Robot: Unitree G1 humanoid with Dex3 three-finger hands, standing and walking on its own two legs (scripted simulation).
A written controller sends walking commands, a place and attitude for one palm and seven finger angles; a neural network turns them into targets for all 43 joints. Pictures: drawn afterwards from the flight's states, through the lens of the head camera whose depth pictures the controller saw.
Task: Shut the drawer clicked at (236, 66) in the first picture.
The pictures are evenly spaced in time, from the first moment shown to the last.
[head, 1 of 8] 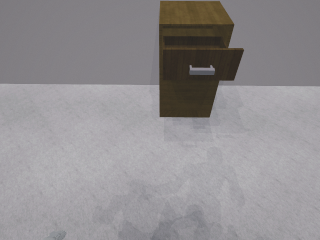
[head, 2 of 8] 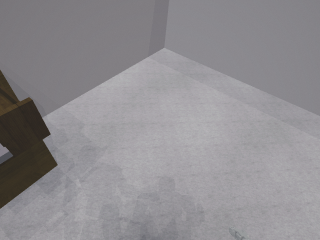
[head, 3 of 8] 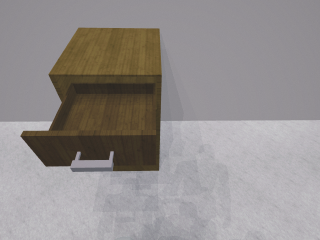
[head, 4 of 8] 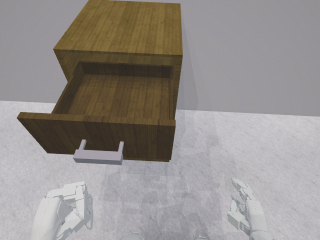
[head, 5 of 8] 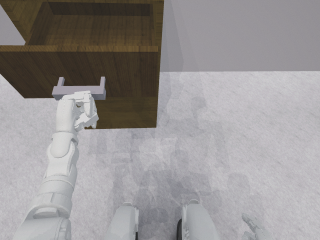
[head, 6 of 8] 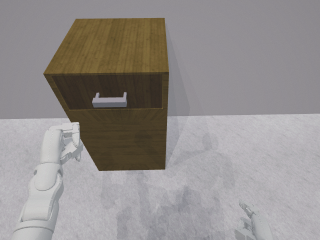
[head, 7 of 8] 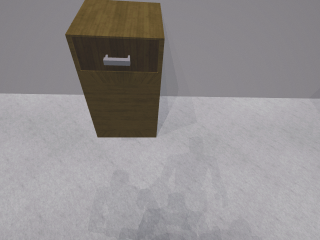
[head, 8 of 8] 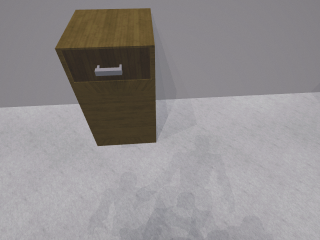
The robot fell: no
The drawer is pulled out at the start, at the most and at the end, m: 0.30 0.30 0.00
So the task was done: yes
